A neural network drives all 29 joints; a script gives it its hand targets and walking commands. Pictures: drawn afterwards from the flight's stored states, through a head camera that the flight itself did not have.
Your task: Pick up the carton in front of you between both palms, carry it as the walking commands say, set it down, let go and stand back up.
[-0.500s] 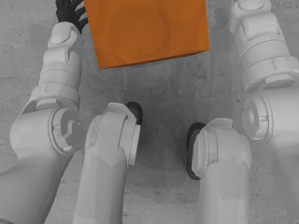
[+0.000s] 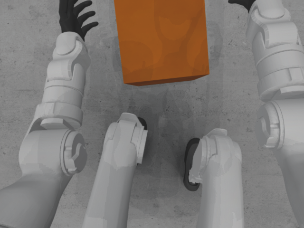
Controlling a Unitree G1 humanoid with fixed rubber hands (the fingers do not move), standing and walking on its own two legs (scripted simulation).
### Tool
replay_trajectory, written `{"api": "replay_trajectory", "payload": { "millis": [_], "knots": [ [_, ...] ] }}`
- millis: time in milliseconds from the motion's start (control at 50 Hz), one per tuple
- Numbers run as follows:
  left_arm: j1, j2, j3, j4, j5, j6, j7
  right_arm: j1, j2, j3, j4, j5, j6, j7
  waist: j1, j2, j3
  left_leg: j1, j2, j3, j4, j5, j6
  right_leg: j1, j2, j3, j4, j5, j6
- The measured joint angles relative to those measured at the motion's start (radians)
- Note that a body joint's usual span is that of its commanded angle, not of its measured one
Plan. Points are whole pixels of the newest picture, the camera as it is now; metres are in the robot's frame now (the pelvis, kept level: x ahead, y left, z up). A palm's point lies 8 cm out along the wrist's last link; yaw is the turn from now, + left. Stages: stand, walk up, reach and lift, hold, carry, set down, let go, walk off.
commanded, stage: set down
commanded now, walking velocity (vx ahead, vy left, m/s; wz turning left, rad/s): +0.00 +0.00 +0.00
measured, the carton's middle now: (162, 48) +0.52 +0.06 -0.31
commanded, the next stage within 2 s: let go in 0.68 s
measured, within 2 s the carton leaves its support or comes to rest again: neither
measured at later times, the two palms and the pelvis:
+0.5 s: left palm out of the picture +0.49 +0.25 +0.03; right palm out of the picture +0.59 -0.13 +0.03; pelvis +0.02 +0.00 +0.12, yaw -1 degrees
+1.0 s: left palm out of the picture +0.43 +0.24 +0.15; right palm out of the picture +0.50 -0.16 +0.14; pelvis +0.06 +0.01 +0.25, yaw -3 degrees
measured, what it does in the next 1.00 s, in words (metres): rises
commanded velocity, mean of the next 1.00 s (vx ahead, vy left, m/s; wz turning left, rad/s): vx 0.00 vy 0.00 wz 0.00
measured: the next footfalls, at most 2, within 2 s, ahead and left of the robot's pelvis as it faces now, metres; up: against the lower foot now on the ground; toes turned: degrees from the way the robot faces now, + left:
none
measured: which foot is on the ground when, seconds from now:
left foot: down 0.00-1.00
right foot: down 0.00-1.00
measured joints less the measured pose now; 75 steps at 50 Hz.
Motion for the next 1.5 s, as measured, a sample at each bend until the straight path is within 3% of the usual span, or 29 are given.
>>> {"api": "replay_trajectory", "payload": {
  "millis": [120, 400, 780, 940, 1060, 1180, 1380, 1500],
  "knots": [
    [0.032, -0.022, 0.027, -0.027, 0.039, 0.013, -0.006, 0.016, 0.007, -0.042, 0.014, -0.037, -0.003, 0.023, 0.002, -0.003, -0.074, 0.040, 0.002, -0.006, -0.096, 0.015, 0.002, 0.038, 0.002, -0.002, -0.104, 0.024, -0.001],
    [0.152, -0.030, 0.056, -0.158, 0.043, 0.069, -0.042, 0.138, 0.034, -0.061, -0.145, -0.078, 0.060, 0.040, 0.008, -0.008, -0.173, 0.200, 0.011, -0.007, -0.352, 0.052, 0.002, 0.185, 0.013, 0.011, -0.365, 0.082, -0.004],
    [0.275, -0.068, 0.097, -0.170, 0.149, 0.042, -0.113, 0.248, 0.097, -0.162, -0.128, -0.166, 0.028, 0.073, -0.003, -0.017, -0.239, 0.528, 0.019, -0.016, -0.769, 0.167, 0.007, 0.507, 0.011, 0.022, -0.794, 0.213, -0.006],
    [0.518, -0.068, 0.025, -0.248, 0.227, 0.011, -0.205, 0.552, 0.235, -0.211, -0.318, -0.227, 0.003, -0.007, -0.037, 0.003, -0.249, 0.726, 0.026, -0.016, -0.926, 0.196, 0.021, 0.714, 0.012, 0.029, -0.976, 0.259, 0.002],
    [0.733, -0.025, -0.072, -0.292, 0.222, -0.012, -0.263, 0.843, 0.301, -0.189, -0.471, -0.213, -0.027, -0.056, -0.049, 0.026, -0.211, 0.952, 0.026, -0.009, -1.034, 0.201, 0.035, 0.948, 0.005, 0.038, -1.106, 0.276, 0.009],
    [0.919, 0.013, -0.158, -0.317, 0.173, -0.053, -0.279, 1.036, 0.299, -0.152, -0.509, -0.184, -0.078, -0.040, -0.056, 0.043, -0.192, 1.165, 0.014, -0.005, -1.128, 0.200, 0.046, 1.167, -0.012, 0.043, -1.211, 0.279, 0.013],
    [1.239, 0.000, -0.269, -0.415, 0.129, -0.109, -0.239, 1.319, 0.268, -0.107, -0.516, -0.152, -0.166, 0.005, -0.060, 0.060, -0.167, 1.506, 0.000, -0.019, -1.288, 0.205, 0.046, 1.517, -0.034, 0.032, -1.383, 0.286, 0.006],
    [1.373, 0.002, -0.292, -0.441, 0.126, -0.117, -0.232, 1.471, 0.251, -0.071, -0.552, -0.133, -0.183, 0.026, -0.084, 0.063, -0.136, 1.715, 0.002, -0.032, -1.401, 0.228, 0.036, 1.726, -0.037, 0.020, -1.491, 0.305, -0.009]
  ]
}}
